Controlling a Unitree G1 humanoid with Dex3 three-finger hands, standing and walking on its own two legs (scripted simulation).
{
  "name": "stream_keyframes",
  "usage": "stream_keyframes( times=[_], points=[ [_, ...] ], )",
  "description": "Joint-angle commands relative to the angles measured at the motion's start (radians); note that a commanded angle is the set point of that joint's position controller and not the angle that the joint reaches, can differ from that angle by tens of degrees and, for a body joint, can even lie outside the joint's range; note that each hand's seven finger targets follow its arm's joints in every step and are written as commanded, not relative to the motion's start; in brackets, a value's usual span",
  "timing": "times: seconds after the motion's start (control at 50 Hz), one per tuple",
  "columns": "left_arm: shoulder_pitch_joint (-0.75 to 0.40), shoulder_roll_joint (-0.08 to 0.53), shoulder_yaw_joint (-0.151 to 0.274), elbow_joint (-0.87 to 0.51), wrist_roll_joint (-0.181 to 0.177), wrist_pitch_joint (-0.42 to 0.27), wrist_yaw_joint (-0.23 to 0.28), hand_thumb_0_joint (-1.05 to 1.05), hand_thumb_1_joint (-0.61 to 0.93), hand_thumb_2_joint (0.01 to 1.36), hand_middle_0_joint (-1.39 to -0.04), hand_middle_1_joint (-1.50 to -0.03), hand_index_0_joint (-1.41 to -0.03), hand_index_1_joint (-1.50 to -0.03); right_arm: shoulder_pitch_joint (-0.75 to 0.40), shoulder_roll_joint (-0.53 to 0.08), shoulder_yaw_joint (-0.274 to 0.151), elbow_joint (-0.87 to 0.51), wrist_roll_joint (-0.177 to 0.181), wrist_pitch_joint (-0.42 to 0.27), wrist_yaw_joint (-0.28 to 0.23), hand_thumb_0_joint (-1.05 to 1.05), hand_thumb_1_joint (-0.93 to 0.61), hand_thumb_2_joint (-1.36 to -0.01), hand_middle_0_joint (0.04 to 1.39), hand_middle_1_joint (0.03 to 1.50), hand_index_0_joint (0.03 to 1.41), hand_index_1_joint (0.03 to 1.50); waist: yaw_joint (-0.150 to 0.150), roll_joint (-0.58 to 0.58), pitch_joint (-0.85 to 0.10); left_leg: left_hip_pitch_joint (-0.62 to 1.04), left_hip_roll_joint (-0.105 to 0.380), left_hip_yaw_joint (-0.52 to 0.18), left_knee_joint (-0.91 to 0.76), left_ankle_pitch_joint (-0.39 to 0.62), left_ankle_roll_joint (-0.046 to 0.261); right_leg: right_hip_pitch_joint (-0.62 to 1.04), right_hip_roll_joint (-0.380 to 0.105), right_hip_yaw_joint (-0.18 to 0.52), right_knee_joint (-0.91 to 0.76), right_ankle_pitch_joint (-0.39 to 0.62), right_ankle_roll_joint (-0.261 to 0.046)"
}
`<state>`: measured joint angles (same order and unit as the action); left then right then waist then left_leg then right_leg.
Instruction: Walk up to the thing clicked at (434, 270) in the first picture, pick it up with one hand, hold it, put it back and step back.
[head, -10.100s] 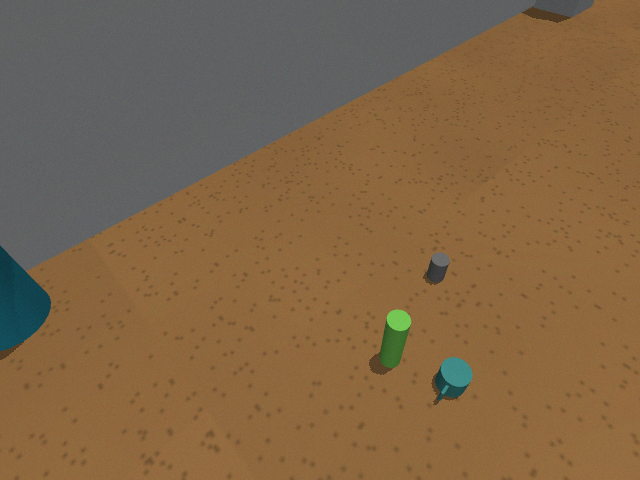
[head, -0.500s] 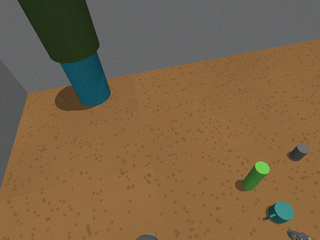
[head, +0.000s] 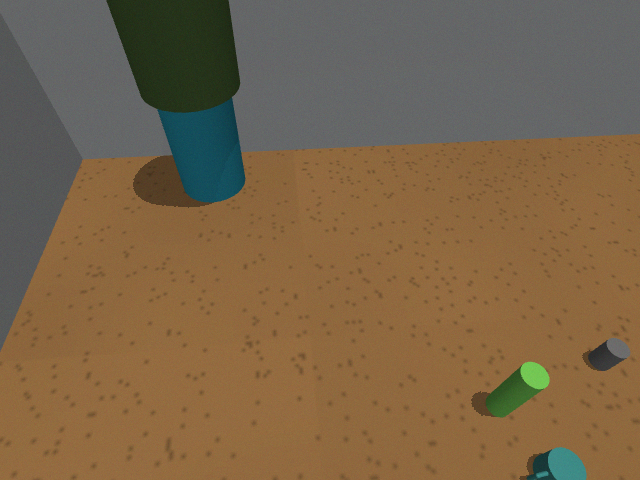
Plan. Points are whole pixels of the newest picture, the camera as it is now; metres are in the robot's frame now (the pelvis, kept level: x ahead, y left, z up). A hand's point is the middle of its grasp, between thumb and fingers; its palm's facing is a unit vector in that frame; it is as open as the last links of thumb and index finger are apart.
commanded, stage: walk up
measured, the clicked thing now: (608, 354) +0.58 -0.90 -0.70
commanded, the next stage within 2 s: stand in 0.56 s
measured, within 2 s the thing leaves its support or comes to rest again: neither
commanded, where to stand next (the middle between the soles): +0.06 +0.00 m, yaw -2 degrees
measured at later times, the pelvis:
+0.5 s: pelvis +0.00 -0.01 +0.02, yaw +3 degrees
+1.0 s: pelvis +0.01 -0.02 +0.03, yaw +1 degrees
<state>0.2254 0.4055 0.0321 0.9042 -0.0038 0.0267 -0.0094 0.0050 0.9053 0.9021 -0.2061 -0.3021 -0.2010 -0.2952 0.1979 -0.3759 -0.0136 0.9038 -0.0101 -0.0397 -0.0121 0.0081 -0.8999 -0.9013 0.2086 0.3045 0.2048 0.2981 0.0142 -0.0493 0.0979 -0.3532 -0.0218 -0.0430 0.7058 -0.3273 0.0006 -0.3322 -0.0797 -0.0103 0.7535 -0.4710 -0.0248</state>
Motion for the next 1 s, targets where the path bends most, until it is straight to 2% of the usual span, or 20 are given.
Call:
stream_keyframes(
  times=[0.0, 0.02, 0.04, 0.06, 0.08, 0.12, 0.14, 0.16, 0.2, 0.22, 0.32, 0.38, 0.48, 0.52, 0.54, 0.58, 0.66, 0.72, 0.76, 0.98],
  points=[
    [0.070, 0.198, 0.055, -0.003, 0.013, -0.044, 0.018, 0.000, 0.900, 0.900, -0.200, -0.300, -0.200, -0.300, -0.078, -0.235, -0.060, -0.065, 0.017, -0.007, -0.021, 0.000, -0.900, -0.900, 0.200, 0.300, 0.200, 0.300, 0.033, 0.166, -0.150, -0.019, 0.140, -0.137, -0.105, 0.299, 0.099, 0.190, 0.005, 0.011, -0.240, 0.297, -0.010],
    [0.040, 0.233, 0.060, -0.005, 0.020, -0.049, 0.021, 0.000, 0.900, 0.900, -0.200, -0.300, -0.200, -0.300, -0.081, -0.201, -0.050, -0.066, 0.022, -0.004, -0.019, 0.000, -0.900, -0.900, 0.200, 0.300, 0.200, 0.300, 0.023, 0.080, -0.147, -0.064, 0.098, -0.105, -0.068, 0.211, 0.064, 0.201, -0.067, 0.106, -0.275, 0.361, -0.035],
    [-0.008, 0.268, 0.061, -0.012, 0.018, -0.053, 0.018, 0.000, 0.900, 0.900, -0.200, -0.300, -0.200, -0.300, -0.070, -0.188, -0.050, -0.047, 0.025, 0.000, -0.018, 0.000, -0.900, -0.900, 0.200, 0.300, 0.200, 0.300, 0.008, -0.003, -0.140, -0.015, 0.026, -0.055, -0.034, 0.053, 0.038, 0.101, -0.160, 0.215, -0.325, 0.265, -0.094],
    [-0.093, 0.275, 0.055, -0.026, 0.020, -0.052, 0.012, 0.000, 0.900, 0.900, -0.200, -0.300, -0.200, -0.300, -0.034, -0.191, -0.054, -0.011, 0.020, 0.003, -0.019, 0.000, -0.900, -0.900, 0.200, 0.300, 0.200, 0.300, -0.034, -0.051, -0.113, 0.088, 0.015, -0.032, -0.040, -0.042, 0.025, -0.007, -0.205, 0.250, -0.333, 0.226, -0.125],
    [-0.137, 0.241, 0.045, -0.033, 0.016, -0.051, 0.008, 0.000, 0.900, 0.900, -0.200, -0.300, -0.200, -0.300, -0.003, -0.202, -0.055, 0.018, 0.014, 0.000, -0.017, 0.000, -0.900, -0.900, 0.200, 0.300, 0.200, 0.300, -0.057, -0.022, -0.110, 0.137, 0.037, -0.057, -0.116, 0.002, 0.027, -0.022, -0.180, 0.198, -0.308, 0.240, -0.097],
    [-0.126, 0.198, 0.029, -0.012, 0.005, -0.052, 0.007, 0.000, 0.900, 0.900, -0.200, -0.300, -0.200, -0.300, -0.080, -0.227, -0.053, 0.023, 0.010, -0.010, -0.008, 0.000, -0.900, -0.900, 0.200, 0.300, 0.200, 0.300, -0.020, 0.030, -0.110, 0.095, 0.092, -0.138, -0.175, 0.145, 0.059, 0.029, -0.068, 0.071, -0.265, 0.233, -0.026],
    [-0.111, 0.193, 0.029, 0.010, 0.008, -0.051, 0.007, 0.000, 0.900, 0.900, -0.200, -0.300, -0.200, -0.300, -0.118, -0.227, -0.049, 0.024, 0.010, -0.009, -0.004, 0.000, -0.900, -0.900, 0.200, 0.300, 0.200, 0.300, -0.001, 0.030, -0.092, 0.066, 0.103, -0.147, -0.184, 0.111, 0.070, 0.041, -0.052, 0.057, -0.285, 0.186, -0.019],
    [-0.116, 0.199, 0.029, 0.024, 0.012, -0.053, 0.006, 0.000, 0.900, 0.900, -0.200, -0.300, -0.200, -0.300, -0.123, -0.217, -0.044, 0.029, 0.011, -0.007, -0.001, 0.000, -0.900, -0.900, 0.200, 0.300, 0.200, 0.300, -0.002, -0.002, -0.079, 0.050, 0.097, -0.135, -0.190, 0.082, 0.067, 0.054, -0.059, 0.071, -0.317, 0.150, -0.020],
    [-0.153, 0.207, 0.029, 0.033, 0.011, -0.057, 0.004, 0.000, 0.900, 0.900, -0.200, -0.300, -0.200, -0.300, -0.095, -0.204, -0.035, 0.055, 0.010, -0.005, 0.001, 0.000, -0.900, -0.900, 0.200, 0.300, 0.200, 0.300, -0.020, -0.038, -0.083, 0.066, 0.069, -0.098, -0.195, 0.118, 0.048, 0.070, -0.088, 0.104, -0.346, 0.167, -0.028],
    [-0.153, 0.203, 0.029, 0.038, 0.009, -0.058, 0.005, 0.000, 0.900, 0.900, -0.200, -0.300, -0.200, -0.300, -0.099, -0.207, -0.033, 0.067, 0.010, -0.005, 0.002, 0.000, -0.900, -0.900, 0.200, 0.300, 0.200, 0.300, -0.017, -0.021, -0.084, 0.086, 0.068, -0.095, -0.207, 0.130, 0.041, 0.070, -0.094, 0.103, -0.358, 0.173, -0.031],
    [-0.180, 0.182, 0.023, 0.075, 0.002, -0.053, 0.002, 0.000, 0.900, 0.900, -0.200, -0.300, -0.200, -0.300, -0.127, -0.215, -0.030, 0.110, 0.006, -0.007, 0.004, 0.000, -0.900, -0.900, 0.200, 0.300, 0.200, 0.300, -0.006, 0.027, -0.105, 0.091, 0.093, -0.131, -0.286, 0.127, 0.038, 0.128, -0.068, 0.059, -0.380, 0.141, -0.014],
    [-0.188, 0.183, 0.022, 0.095, 0.002, -0.050, 0.001, 0.000, 0.900, 0.900, -0.200, -0.300, -0.200, -0.300, -0.144, -0.216, -0.026, 0.129, 0.004, -0.008, 0.003, 0.000, -0.900, -0.900, 0.200, 0.300, 0.200, 0.300, -0.002, 0.041, -0.115, 0.090, 0.100, -0.137, -0.317, 0.147, 0.035, 0.164, -0.066, 0.047, -0.394, 0.167, -0.009],
    [-0.186, 0.174, 0.022, 0.123, 0.001, -0.045, 0.000, 0.000, 0.900, 0.900, -0.200, -0.300, -0.200, -0.300, -0.155, -0.217, -0.022, 0.153, 0.003, -0.013, -0.001, 0.000, -0.900, -0.900, 0.200, 0.300, 0.200, 0.300, 0.009, 0.073, -0.157, 0.107, 0.116, -0.141, -0.351, 0.246, 0.036, 0.246, -0.059, 0.013, -0.385, 0.271, 0.003],
    [-0.192, 0.177, 0.023, 0.133, 0.000, -0.044, 0.000, 0.000, 0.900, 0.900, -0.200, -0.300, -0.200, -0.300, -0.152, -0.211, -0.019, 0.160, 0.004, -0.013, -0.002, 0.000, -0.900, -0.900, 0.200, 0.300, 0.200, 0.300, 0.007, 0.066, -0.168, 0.126, 0.115, -0.130, -0.344, 0.304, 0.031, 0.256, -0.063, 0.011, -0.388, 0.309, 0.006],
    [-0.186, 0.177, 0.019, 0.149, 0.005, -0.047, 0.006, 0.000, 0.900, 0.900, -0.200, -0.300, -0.200, -0.300, -0.171, -0.196, -0.023, 0.162, 0.001, -0.010, 0.002, 0.000, -0.900, -0.900, 0.200, 0.300, 0.200, 0.300, 0.012, 0.074, -0.157, 0.159, 0.130, -0.132, -0.348, 0.373, 0.016, 0.238, -0.053, 0.031, -0.391, 0.313, 0.008],
    [-0.190, 0.179, 0.018, 0.157, 0.004, -0.050, 0.009, 0.000, 0.900, 0.900, -0.200, -0.300, -0.200, -0.300, -0.160, -0.199, -0.024, 0.167, 0.004, -0.007, 0.002, 0.000, -0.900, -0.900, 0.200, 0.300, 0.200, 0.300, 0.004, 0.061, -0.163, 0.183, 0.135, -0.124, -0.339, 0.402, 0.017, 0.241, -0.054, 0.031, -0.406, 0.333, 0.011],
    [-0.192, 0.174, 0.015, 0.174, 0.005, -0.052, 0.009, 0.000, 0.900, 0.900, -0.200, -0.300, -0.200, -0.300, -0.169, -0.201, -0.025, 0.174, 0.007, 0.004, 0.003, 0.000, -0.900, -0.900, 0.200, 0.300, 0.200, 0.300, 0.000, 0.075, -0.138, 0.164, 0.129, -0.115, -0.367, 0.325, 0.011, 0.251, -0.053, 0.035, -0.431, 0.321, 0.018],
    [-0.195, 0.184, 0.017, 0.183, 0.007, -0.054, 0.011, 0.000, 0.900, 0.900, -0.200, -0.300, -0.200, -0.300, -0.173, -0.192, -0.026, 0.172, 0.008, 0.007, 0.004, 0.000, -0.900, -0.900, 0.200, 0.300, 0.200, 0.300, -0.005, 0.056, -0.161, 0.210, 0.131, -0.102, -0.356, 0.367, 0.008, 0.244, -0.061, 0.039, -0.441, 0.369, 0.013],
    [-0.207, 0.178, 0.014, 0.185, 0.006, -0.055, 0.012, 0.000, 0.900, 0.900, -0.200, -0.300, -0.200, -0.300, -0.171, -0.190, -0.025, 0.175, 0.009, 0.011, 0.006, 0.000, -0.900, -0.900, 0.200, 0.300, 0.200, 0.300, -0.013, 0.054, -0.144, 0.201, 0.129, -0.100, -0.365, 0.335, 0.005, 0.236, -0.058, 0.041, -0.454, 0.337, 0.016],
    [-0.195, 0.174, 0.017, 0.189, 0.009, -0.059, 0.015, 0.000, 0.900, 0.900, -0.200, -0.300, -0.200, -0.300, -0.192, -0.189, -0.027, 0.177, 0.005, 0.015, 0.006, 0.000, -0.900, -0.900, 0.200, 0.300, 0.200, 0.300, -0.007, 0.047, -0.160, 0.232, 0.137, -0.084, -0.371, 0.363, 0.003, 0.248, -0.060, 0.043, -0.470, 0.396, 0.017]
  ],
)
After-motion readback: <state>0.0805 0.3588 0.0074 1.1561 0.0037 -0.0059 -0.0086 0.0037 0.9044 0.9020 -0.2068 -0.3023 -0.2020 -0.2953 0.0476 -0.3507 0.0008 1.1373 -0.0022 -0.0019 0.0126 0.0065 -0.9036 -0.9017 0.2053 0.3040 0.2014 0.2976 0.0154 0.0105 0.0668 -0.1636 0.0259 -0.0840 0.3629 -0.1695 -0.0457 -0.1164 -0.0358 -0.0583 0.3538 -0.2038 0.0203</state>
